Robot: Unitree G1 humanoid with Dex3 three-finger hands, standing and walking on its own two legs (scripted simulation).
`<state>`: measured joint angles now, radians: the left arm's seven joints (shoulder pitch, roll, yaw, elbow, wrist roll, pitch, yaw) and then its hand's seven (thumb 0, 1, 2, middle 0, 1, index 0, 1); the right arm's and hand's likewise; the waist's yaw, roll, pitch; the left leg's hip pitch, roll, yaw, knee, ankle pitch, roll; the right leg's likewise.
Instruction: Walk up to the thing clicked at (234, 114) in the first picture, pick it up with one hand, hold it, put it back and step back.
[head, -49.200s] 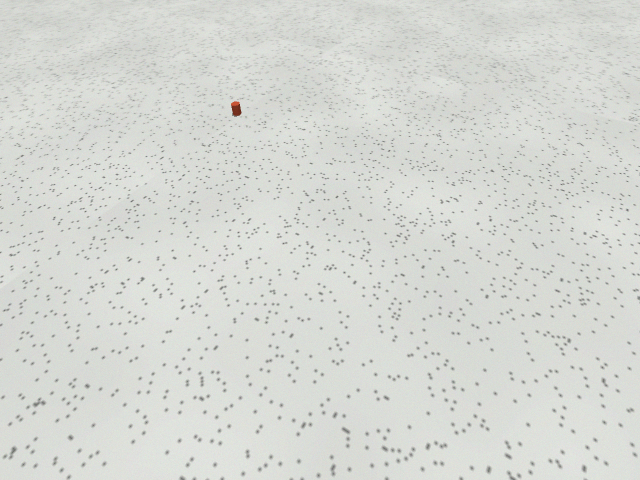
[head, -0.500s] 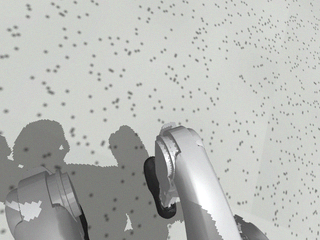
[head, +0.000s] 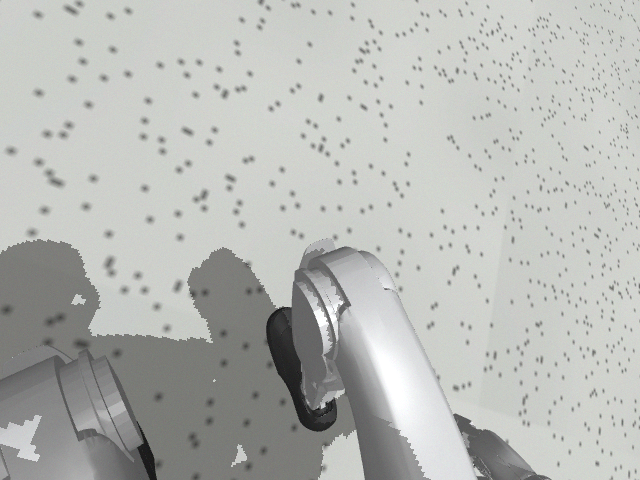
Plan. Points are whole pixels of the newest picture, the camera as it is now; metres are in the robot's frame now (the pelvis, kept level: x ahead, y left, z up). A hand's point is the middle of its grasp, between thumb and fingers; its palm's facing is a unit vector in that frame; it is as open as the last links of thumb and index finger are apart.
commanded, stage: rest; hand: left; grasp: from above
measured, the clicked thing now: out of the picture +0.50 +0.34 -0.27
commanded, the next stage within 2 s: open in 0.32 s
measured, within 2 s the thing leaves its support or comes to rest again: neither
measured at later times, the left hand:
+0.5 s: hand out of the picture +0.48 +0.35 -0.23, palm faces -0.43 -0.13 -0.89, open 7.7 cm
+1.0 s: hand out of the picture +0.48 +0.35 -0.23, palm faces -0.42 -0.14 -0.90, open 11.9 cm
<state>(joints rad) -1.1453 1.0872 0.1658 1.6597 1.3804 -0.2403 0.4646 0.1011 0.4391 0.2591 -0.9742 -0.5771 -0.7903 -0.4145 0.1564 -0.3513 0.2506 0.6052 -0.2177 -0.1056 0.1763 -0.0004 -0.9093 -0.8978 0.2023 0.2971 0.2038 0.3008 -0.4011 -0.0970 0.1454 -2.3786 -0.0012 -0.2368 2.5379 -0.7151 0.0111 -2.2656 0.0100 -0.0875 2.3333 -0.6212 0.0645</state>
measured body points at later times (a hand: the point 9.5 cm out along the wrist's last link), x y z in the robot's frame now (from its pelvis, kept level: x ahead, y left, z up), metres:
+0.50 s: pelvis +0.00 +0.01 +0.00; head +0.28 +0.14 +0.32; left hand +0.49 +0.36 -0.18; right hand +0.04 -0.25 -0.05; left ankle +0.06 +0.12 -0.27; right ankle +0.13 -0.14 -0.27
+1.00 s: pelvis +0.00 +0.00 +0.00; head +0.28 +0.13 +0.32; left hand +0.50 +0.36 -0.18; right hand +0.04 -0.25 -0.05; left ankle +0.06 +0.12 -0.27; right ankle +0.13 -0.14 -0.27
